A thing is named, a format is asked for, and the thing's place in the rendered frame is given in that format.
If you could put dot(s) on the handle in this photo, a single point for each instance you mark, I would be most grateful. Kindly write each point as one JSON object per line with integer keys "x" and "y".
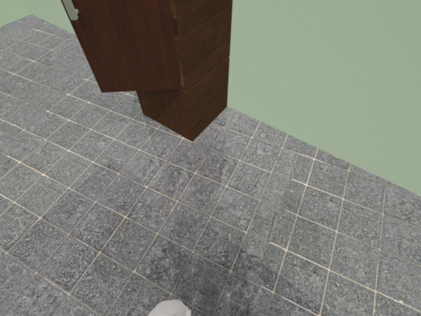
{"x": 72, "y": 12}

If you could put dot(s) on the left robot thigh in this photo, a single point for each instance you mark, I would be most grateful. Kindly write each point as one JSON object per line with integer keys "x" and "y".
{"x": 170, "y": 308}

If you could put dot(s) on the cupboard door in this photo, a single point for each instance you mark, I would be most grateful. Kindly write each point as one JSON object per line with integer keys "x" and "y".
{"x": 129, "y": 44}

